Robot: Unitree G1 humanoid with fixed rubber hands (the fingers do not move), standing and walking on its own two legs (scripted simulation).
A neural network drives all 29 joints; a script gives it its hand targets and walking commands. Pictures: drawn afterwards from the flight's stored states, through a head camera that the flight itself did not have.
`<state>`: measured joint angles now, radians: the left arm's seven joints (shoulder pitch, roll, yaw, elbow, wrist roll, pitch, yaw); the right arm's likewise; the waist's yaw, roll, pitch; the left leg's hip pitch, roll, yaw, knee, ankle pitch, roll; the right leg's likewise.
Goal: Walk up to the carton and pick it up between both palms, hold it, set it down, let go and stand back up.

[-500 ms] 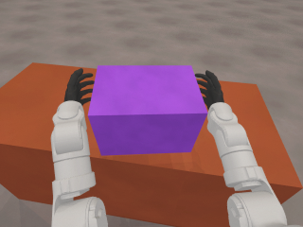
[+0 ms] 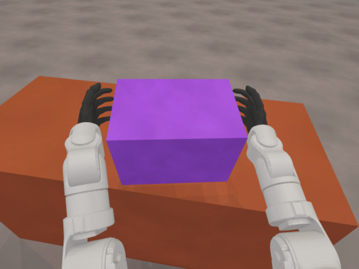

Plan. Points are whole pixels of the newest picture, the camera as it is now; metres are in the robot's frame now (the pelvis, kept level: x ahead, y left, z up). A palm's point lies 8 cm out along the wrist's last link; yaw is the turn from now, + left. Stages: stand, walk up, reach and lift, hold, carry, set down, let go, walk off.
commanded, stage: set down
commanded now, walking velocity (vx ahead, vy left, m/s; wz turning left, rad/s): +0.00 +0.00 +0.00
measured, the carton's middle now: (174, 132) +0.38 +0.00 +0.13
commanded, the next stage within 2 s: none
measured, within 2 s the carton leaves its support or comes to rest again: neither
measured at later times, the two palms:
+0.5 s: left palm (102, 125) +0.39 +0.16 +0.16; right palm (251, 127) +0.37 -0.18 +0.14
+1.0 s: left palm (110, 126) +0.41 +0.15 +0.14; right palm (251, 136) +0.37 -0.19 +0.11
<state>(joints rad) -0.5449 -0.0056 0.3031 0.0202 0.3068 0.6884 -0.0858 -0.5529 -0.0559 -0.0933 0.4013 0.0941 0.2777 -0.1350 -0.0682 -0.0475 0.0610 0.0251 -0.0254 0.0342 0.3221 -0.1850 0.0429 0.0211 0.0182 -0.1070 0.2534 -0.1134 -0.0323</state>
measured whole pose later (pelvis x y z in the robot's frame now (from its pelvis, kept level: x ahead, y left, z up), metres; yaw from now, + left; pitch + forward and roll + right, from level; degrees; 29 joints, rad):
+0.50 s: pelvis +0.03 +0.00 +0.00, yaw +1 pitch -7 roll -1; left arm -0.48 0.00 0.24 0.16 0.26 0.41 -0.05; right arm -0.44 -0.04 -0.11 0.48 0.03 -0.01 -0.14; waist -0.07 -0.05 0.06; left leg 0.02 -0.02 0.01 0.33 -0.22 0.03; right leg 0.03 0.02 -0.13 0.24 -0.15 -0.03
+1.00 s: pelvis +0.02 +0.01 +0.00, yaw +1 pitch -5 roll -1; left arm -0.61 -0.02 0.27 0.46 0.28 0.34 -0.02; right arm -0.53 -0.03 -0.29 0.71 -0.09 -0.07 -0.08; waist -0.06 -0.02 0.05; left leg -0.02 -0.04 0.02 0.32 -0.21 0.06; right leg -0.02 0.00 -0.12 0.25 -0.14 -0.01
